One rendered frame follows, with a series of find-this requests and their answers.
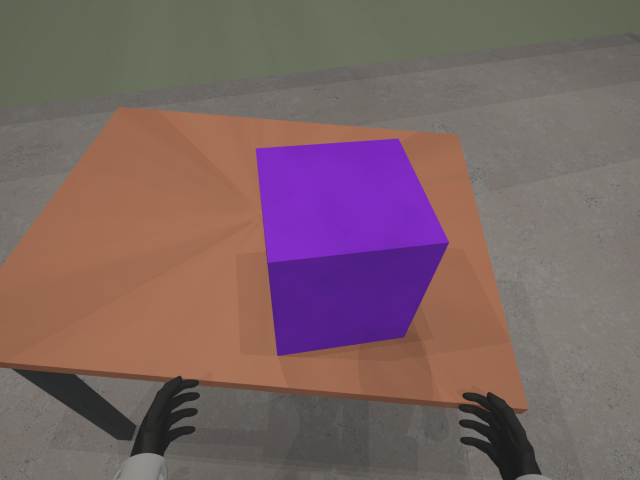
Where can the left robot hand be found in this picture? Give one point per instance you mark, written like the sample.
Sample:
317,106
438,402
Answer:
154,435

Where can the left robot forearm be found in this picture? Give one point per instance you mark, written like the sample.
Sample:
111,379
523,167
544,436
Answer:
145,466

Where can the carton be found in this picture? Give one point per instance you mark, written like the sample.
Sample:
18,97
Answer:
352,242

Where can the table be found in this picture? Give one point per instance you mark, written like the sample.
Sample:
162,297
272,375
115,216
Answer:
149,263

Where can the right robot hand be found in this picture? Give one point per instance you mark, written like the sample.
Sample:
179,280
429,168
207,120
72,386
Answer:
509,449

